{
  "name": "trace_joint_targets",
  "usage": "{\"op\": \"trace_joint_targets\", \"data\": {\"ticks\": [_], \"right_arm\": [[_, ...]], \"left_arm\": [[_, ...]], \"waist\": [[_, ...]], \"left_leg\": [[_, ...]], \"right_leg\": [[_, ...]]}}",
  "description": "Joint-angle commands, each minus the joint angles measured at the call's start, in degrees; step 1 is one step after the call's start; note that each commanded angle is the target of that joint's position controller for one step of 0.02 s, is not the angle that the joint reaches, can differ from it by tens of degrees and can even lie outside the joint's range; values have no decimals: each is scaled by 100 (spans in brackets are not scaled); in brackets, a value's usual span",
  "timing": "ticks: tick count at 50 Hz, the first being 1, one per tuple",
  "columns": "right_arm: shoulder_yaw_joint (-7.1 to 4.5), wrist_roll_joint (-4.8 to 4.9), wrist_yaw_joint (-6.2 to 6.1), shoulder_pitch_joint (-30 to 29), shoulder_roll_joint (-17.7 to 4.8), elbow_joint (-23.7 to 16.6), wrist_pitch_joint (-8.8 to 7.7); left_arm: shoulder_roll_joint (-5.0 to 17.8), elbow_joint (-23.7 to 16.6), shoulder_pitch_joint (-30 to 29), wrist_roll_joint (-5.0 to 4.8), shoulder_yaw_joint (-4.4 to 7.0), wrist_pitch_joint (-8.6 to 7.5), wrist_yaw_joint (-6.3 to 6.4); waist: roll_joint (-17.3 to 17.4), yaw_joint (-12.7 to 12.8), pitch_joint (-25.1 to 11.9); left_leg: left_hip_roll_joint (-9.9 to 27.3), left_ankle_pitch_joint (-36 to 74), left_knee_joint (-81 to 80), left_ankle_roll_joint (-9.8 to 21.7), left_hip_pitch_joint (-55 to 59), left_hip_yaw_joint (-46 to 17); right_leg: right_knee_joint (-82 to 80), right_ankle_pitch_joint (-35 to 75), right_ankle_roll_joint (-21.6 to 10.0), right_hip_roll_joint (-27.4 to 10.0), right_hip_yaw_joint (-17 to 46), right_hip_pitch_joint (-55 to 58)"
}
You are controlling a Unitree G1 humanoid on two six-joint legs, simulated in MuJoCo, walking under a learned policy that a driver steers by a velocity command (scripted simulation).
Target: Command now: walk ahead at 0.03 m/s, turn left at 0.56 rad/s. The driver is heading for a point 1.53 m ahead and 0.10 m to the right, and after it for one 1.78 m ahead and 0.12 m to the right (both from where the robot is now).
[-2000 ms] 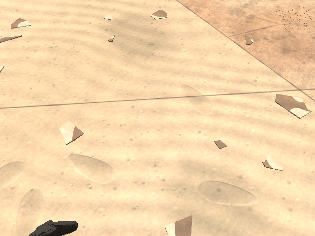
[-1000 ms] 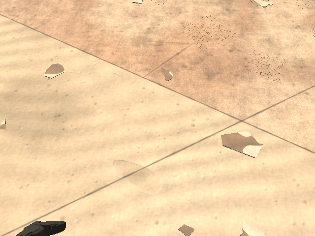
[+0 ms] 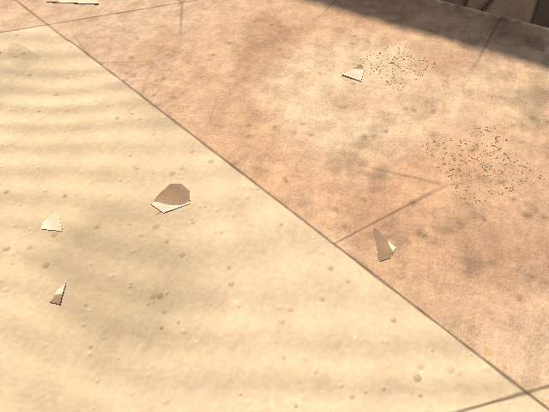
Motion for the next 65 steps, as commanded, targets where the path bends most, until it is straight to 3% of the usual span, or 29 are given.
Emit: {"op": "trace_joint_targets", "data": {"ticks": [1,3,6,9,12,14,15,16,17,18,20,22,25,32,35,37,39,41,44,45,46,47,48,49,50,53,57,60,65], "right_arm": [[-334,3,6,389,-996,-285,-80],[-276,6,-41,432,-691,-188,57],[-140,42,-25,83,-313,-379,63],[-39,-9,22,-96,-157,-479,37],[-38,-9,76,-85,-232,-472,36],[-41,-28,114,236,-186,-308,19],[-46,-65,113,285,-251,-280,10],[-77,-107,75,373,-530,-326,8],[-119,-186,28,60,-895,-395,36],[-4,-258,70,-86,-424,-408,-25],[76,-267,103,-334,-195,-327,-154],[83,-210,104,-277,-248,-247,-237],[145,-220,109,-77,-132,-136,-246],[144,-178,70,-85,-98,67,-243],[45,-115,32,167,-350,224,-183],[-50,-53,15,463,-650,318,-196],[-59,-37,-10,672,-613,422,-327],[-50,27,-9,581,-514,422,-421],[-69,116,35,21,-572,337,-389],[-35,64,45,75,-437,358,-381],[62,-9,63,24,-126,325,-411],[172,-79,65,14,249,92,-500],[54,60,37,-2,-161,16,-602],[-8,180,60,93,-377,73,-680],[-14,176,88,145,-401,172,-723],[-43,19,158,60,-289,275,-747],[23,-22,213,-331,-17,149,-676],[112,8,259,-967,148,-57,-713],[159,62,404,-1706,122,-316,-802]], "left_arm": [[785,-493,-182,24,240,-50,44],[673,-504,-307,-109,195,-14,67],[734,-386,-93,-76,212,68,76],[856,-335,-128,-112,259,129,60],[961,-231,-67,-194,283,156,1],[914,-161,-151,-293,246,166,-18],[796,-35,94,-322,200,135,-26],[587,7,313,-182,120,79,-58],[223,-74,480,35,-4,-10,-121],[398,-130,2,25,14,-9,-69],[473,-29,-162,-36,39,19,-40],[598,43,-68,-20,56,73,-15],[584,251,73,-64,57,50,-37],[541,639,215,-84,61,12,26],[489,745,192,-154,66,19,69],[487,570,-120,-226,68,-75,55],[535,452,-282,-322,98,-232,-25],[536,462,-238,-374,96,-365,-145],[408,900,540,-301,92,-460,-260],[467,1150,1043,-254,144,-439,-263],[640,1281,1582,-262,205,-425,-237],[1345,1245,2028,-262,341,-426,-201],[1264,1193,1979,-188,286,-469,-248],[993,1063,1497,-201,196,-505,-240],[801,971,1199,-195,141,-518,-238],[542,944,1038,-148,17,-483,-255],[618,1083,1344,-169,8,-417,-190],[665,1137,1426,-172,-3,-366,-108],[735,1350,1762,-245,32,-312,-68]], "waist": [[-1055,-86,-497],[-896,-30,-373],[-1138,144,-397],[-1352,232,-610],[-1491,292,-627],[-1375,74,-542],[-1211,57,-493],[-570,174,-752],[862,520,-742],[872,179,-692],[630,235,-458],[691,205,-274],[206,168,-53],[-106,180,-93],[210,15,11],[679,-186,506],[882,-235,657],[685,-142,546],[351,386,119],[215,560,-86],[-227,767,-198],[-1828,810,-351],[-1701,778,-191],[-1170,549,313],[-971,441,494],[-834,326,422],[-682,378,342],[-703,519,487],[-679,601,768]], "left_leg": [[385,-734,2301,-349,-938,247],[446,-284,2754,-553,-1091,348],[468,-86,2054,-672,-914,660],[655,-213,859,-642,-172,867],[676,1,-242,-511,495,1110],[605,1089,-1716,-276,1219,1288],[643,1736,-2407,-101,1742,1157],[1295,2729,-2360,108,2550,346],[2206,3758,-2063,697,2530,-511],[2357,3020,-2237,1160,1824,-643],[1760,1952,-2222,773,1644,-191],[1563,1703,-2224,509,1430,-67],[1345,1307,-2228,335,1253,76],[1225,1711,-2141,346,1381,203],[1314,-896,-2595,612,1347,-155],[1999,-2080,-3170,1091,1346,-1213],[2480,-1751,-3366,1389,1621,-1824],[2550,-1105,-3294,1384,2011,-1653],[1856,30,-2828,974,1051,-376],[1598,146,-2388,829,590,-59],[1235,241,-1386,549,6,392],[527,-294,676,54,-1069,1169],[515,-1012,1803,44,-1759,665],[913,-517,2257,168,-2206,447],[1121,77,2288,257,-2295,536],[1410,1182,1770,251,-1900,719],[1340,1881,993,-33,-1892,1039],[1196,2623,-209,-118,-1425,1220],[1024,2862,-1224,68,-1206,1240]], "right_leg": [[-1003,2302,-1331,-2051,1690,1057],[-869,2389,-1109,-1650,1042,1134],[-887,2648,-1211,-1425,576,1315],[-800,2664,-1281,-1497,440,1365],[-737,2570,-1333,-1604,528,1280],[-524,2257,-1150,-1481,436,1027],[-439,1842,-858,-1353,355,736],[3,864,-384,-1053,78,228],[335,-796,107,-492,-506,-337],[328,-1293,271,-509,-329,-38],[-68,-284,294,-491,-325,298],[-333,411,324,-561,-211,564],[-396,383,287,-528,-272,716],[-542,593,347,-553,-269,875],[110,-717,288,-169,-749,414],[837,-1212,104,-156,-689,-565],[1598,-1655,-168,-460,-276,-1262],[1452,-1836,-389,-649,-154,-1464],[-125,-24,-399,-221,-728,769],[-158,257,-291,-15,-823,1668],[-434,-120,-393,-442,-182,2377],[-1443,-1157,-1045,-1854,2169,2954],[-2025,-2192,-1646,-2431,3670,2724],[-2055,-2584,-1593,-2361,3311,2507],[-2066,-2278,-1391,-2080,2710,2376],[-2163,-216,-1006,-1512,1353,2148],[-2202,1754,-1055,-1275,487,2121],[-2382,1781,-969,-1081,65,1764],[-2347,1892,-1043,-1399,7,2171]]}}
